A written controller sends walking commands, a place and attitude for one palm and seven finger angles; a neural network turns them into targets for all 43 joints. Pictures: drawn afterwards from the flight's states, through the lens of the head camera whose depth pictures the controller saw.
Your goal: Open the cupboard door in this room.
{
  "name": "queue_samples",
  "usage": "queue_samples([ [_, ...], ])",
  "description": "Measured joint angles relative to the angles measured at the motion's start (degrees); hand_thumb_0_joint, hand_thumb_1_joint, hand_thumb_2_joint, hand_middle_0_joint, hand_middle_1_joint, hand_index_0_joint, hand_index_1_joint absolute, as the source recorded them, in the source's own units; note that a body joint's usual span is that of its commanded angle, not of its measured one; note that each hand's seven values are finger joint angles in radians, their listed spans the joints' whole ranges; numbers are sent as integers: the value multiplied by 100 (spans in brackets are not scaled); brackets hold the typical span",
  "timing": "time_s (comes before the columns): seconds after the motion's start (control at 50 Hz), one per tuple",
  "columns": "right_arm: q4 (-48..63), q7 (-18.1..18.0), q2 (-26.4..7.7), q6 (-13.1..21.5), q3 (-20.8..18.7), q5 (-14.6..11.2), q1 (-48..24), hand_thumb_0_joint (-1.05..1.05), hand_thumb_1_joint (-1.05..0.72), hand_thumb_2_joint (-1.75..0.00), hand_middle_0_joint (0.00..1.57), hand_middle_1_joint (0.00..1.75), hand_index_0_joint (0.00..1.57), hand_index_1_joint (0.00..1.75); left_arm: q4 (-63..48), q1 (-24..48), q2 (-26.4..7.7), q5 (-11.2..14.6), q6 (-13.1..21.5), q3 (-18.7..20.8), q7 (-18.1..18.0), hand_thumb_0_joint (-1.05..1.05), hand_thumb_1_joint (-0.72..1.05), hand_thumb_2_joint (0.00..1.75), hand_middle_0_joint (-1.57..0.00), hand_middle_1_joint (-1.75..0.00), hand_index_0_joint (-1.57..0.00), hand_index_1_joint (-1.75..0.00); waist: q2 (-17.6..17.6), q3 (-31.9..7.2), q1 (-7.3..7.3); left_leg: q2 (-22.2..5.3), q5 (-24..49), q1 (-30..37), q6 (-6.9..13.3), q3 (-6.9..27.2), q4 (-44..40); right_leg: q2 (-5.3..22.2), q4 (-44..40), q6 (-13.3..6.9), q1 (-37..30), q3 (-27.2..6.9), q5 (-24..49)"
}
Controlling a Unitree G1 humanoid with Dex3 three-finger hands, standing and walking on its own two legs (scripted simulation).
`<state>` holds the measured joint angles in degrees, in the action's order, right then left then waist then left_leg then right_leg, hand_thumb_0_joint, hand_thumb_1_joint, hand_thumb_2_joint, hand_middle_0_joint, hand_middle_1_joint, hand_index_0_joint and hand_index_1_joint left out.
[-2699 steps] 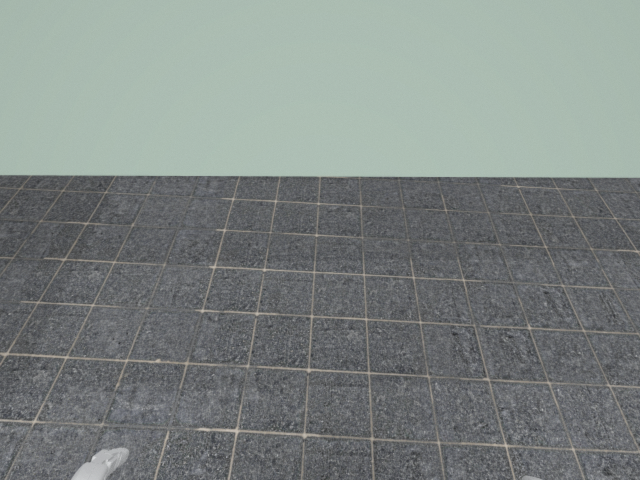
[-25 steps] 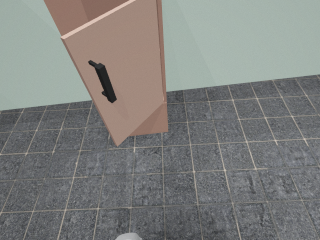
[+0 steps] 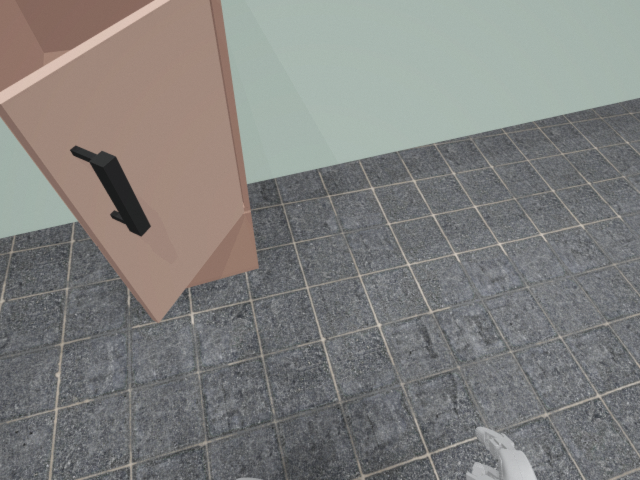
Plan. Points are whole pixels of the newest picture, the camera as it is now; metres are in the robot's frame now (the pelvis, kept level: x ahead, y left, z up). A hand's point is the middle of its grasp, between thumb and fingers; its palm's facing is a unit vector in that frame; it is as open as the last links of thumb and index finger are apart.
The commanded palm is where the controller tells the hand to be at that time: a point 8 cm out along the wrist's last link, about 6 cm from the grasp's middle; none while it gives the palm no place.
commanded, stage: walk to a spot facing it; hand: left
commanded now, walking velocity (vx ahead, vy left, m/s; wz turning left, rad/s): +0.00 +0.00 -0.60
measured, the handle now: (112, 192) +0.46 +0.36 +0.02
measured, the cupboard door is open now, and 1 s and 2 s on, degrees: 45 45 45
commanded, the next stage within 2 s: none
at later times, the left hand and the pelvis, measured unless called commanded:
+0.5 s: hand (242, 419) +0.20 +0.13 -0.15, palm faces -0.34 -0.90 -0.28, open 7.4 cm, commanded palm none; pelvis +0.01 -0.02 +0.00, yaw -20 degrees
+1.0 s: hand (269, 386) +0.26 +0.10 -0.16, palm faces -0.57 -0.81 -0.16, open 7.4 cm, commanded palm none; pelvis +0.08 -0.02 +0.01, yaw -38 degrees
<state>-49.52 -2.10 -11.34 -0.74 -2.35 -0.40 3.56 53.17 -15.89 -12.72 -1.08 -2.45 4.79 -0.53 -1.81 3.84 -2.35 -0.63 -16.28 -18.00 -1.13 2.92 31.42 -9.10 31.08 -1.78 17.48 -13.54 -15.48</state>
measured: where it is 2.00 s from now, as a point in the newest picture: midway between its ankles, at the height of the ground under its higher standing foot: (442, 448)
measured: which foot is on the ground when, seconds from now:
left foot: down 0.00-0.40, up 0.42-0.78, down 0.80-1.00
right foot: down 0.00-0.00, up 0.02-0.38, down 0.40-0.80, up 0.82-1.00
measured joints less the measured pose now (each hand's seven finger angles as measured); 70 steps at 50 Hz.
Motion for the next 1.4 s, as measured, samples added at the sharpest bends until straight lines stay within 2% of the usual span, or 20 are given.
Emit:
queue_samples([
  [0.06, -10, -34, 75, 38, 69, 100, 188, 0, -90, -90, 20, 30, 20, 30, 8, 203, -192, 10, -60, 47, 59, 1, 91, 90, -20, -30, -20, -30, -143, 107, 1, -21, -22, 53, 169, -191, 109, 191, 1547, 241, 585, 488, -1186],
  [0.12, -34, -50, 118, 12, 149, 174, 457, 0, -90, -90, 20, 30, 20, 30, -66, 337, -331, -42, -57, 118, 148, 1, 91, 90, -20, -30, -20, -30, -136, 141, 0, -192, -84, 261, 139, -371, -130, 447, 2922, 431, 1110, 944, -1182],
  [0.16, -70, -65, 109, 17, 165, 184, 604, 0, -90, -90, 20, 30, 20, 30, -129, 413, -376, -36, -54, 132, 188, 1, 91, 90, -20, -30, -19, -30, -78, 174, 14, -300, -23, 385, 124, -500, -299, 652, 3302, 503, 1287, 1115, -1037],
  [0.28, -189, -33, 0, 44, 97, 191, 955, 1, -90, -90, 20, 30, 20, 30, -174, 630, -374, -13, -95, 64, 248, 1, 91, 90, -20, -30, -19, -30, 99, 256, 175, -566, -153, 677, 52, -1042, -342, 1053, 2229, 500, 1032, 1469, -768],
  [0.36, -280, 10, -141, 17, 24, 198, 1177, 0, -90, -90, 20, 30, 20, 30, -198, 827, -302, -6, -86, -8, 276, 1, 91, 90, -20, -30, -19, -30, 205, 265, 349, -703, -444, 712, -69, -1384, 10, 1039, 1142, 334, 529, 1691, -635],
  [0.4, -324, 36, -224, -17, -15, 156, 1333, 0, -90, -90, 20, 30, 20, 30, -279, 877, -287, -15, 5, -56, 281, 1, 91, 90, -20, -30, -19, -30, 227, 202, 392, -772, -690, 559, -159, -1496, 505, 1013, 373, 135, 130, 1734, 14],
  [0.46, -461, 25, -377, -221, -78, 86, 1194, 1, -90, -90, 20, 30, 20, 30, -318, 982, -134, 5, 159, -120, 154, 1, 91, 90, -20, -30, -19, -30, 386, 316, 418, -634, -1485, -147, -206, -929, 2369, 868, 606, -53, 203, 1598, -206],
  [0.54, -460, 59, -339, -306, -109, 80, 992, 1, -91, -90, 20, 30, 20, 30, -345, 903, -22, 8, 101, -160, 36, 0, 91, 90, -20, -30, -20, -30, 289, 280, 397, -455, -1066, -810, -268, -606, 3340, 780, 205, -50, 32, 1328, -26],
  [0.68, -228, 104, -129, -208, -92, 79, 697, 1, -91, -90, 20, 30, 20, 30, -240, 633, 73, -25, 59, -198, 71, 1, 91, 90, -20, -30, -20, -30, 98, 106, 313, -293, -693, -828, -302, -364, 2240, 618, -169, -45, -47, 847, 225],
  [0.8, -111, 118, -28, 14, -12, 91, 767, 1, -90, -90, 20, 30, 20, 30, -167, 322, 84, -12, 14, -116, 134, 1, 90, 90, -20, -30, -20, -30, 46, -168, 197, -115, -675, 43, -155, -430, 260, 425, 97, 65, 111, 571, -17],
  [0.86, -129, 70, 39, 173, 46, 183, 933, 0, -90, -90, 20, 30, 20, 30, -54, 232, 14, -3, -64, -33, 205, 1, 91, 90, -20, -30, -20, -30, 15, -247, 232, -201, -243, 138, 115, -566, 169, 452, 1462, 114, 646, 863, -1112],
  [0.92, -181, 45, 112, 244, 109, 230, 1252, 0, -90, -90, 20, 30, 20, 30, 5, 208, -89, -85, -42, 71, 327, 1, 91, 90, -20, -30, -20, -30, -30, -272, 245, -327, -176, 536, 144, -774, -270, 678, 2809, 196, 1207, 1219, -737],
  [0.98, -315, 5, 145, 314, 142, 209, 1548, 0, -90, -90, 20, 30, 20, 30, -8, 247, -145, -95, 11, 108, 375, 1, 91, 90, -20, -30, -19, -30, -49, -247, 217, -411, -97, 922, 82, -1017, -716, 934, 3461, 258, 1635, 1356, -144],
  [1.06, -521, -9, 171, 383, 150, 203, 1877, 0, -90, -90, 20, 30, 20, 30, 13, 391, -132, -73, 21, 73, 391, 1, 91, 90, -20, -30, -19, -30, -26, -141, 256, -502, -208, 1352, 15, -1386, -969, 1163, 3244, 270, 1882, 1522, 157],
  [1.18, -796, 21, 142, 358, 115, 248, 2295, 0, -90, -90, 20, 30, 20, 30, 37, 860, -3, -44, 2, -47, 443, 1, 91, 90, -20, -30, -19, -30, 73, 68, 517, -625, -662, 1901, -225, -1929, -915, 1218, 1503, 90, 1567, 1961, 111],
  [1.22, -887, 32, 116, 332, 109, 244, 2438, 0, -90, -90, 20, 30, 20, 30, -19, 1037, 36, -35, 53, -80, 449, 1, 91, 90, -20, -30, -19, -30, 155, 130, 599, -736, -923, 2012, -358, -2049, -689, 1095, 1074, -64, 1311, 2101, -62],
  [1.26, -1003, 70, 123, 273, 110, 199, 2579, 0, -90, -90, 20, 30, 20, 30, -127, 1146, 32, -34, 211, -101, 441, 1, 91, 90, -20, -30, -19, -30, 183, 166, 590, -928, -1246, 1869, -406, -2075, 143, 958, 614, -295, 901, 2191, 92],
  [1.3, -1128, 122, 139, 130, 117, 101, 2432, 1, -90, -90, 20, 30, 20, 30, -217, 1191, 28, 8, 410, -87, 351, 1, 91, 90, -20, -30, -19, -30, 155, 260, 500, -920, -1440, 1119, -286, -1496, 2150, 871, 968, -475, 938, 2132, 172],
  [1.34, -1135, 149, 143, 45, 72, 73, 2121, 1, -90, -90, 20, 30, 20, 30, -210, 1133, 33, 65, 454, -95, 247, 1, 91, 90, -20, -30, -19, -30, 143, 335, 510, -772, -1124, 282, -163, -935, 3716, 766, 906, -534, 691, 2094, -14],
  [1.4, -941, 160, 136, 59, 5, 118, 1608, 1, -90, -90, 20, 30, 20, 30, -83, 880, 72, 66, 437, -131, 138, 0, 91, 90, -20, -30, -20, -30, 134, 258, 498, -756, -435, -684, -137, -662, 4121, 596, 248, -524, 206, 1967, 122],
])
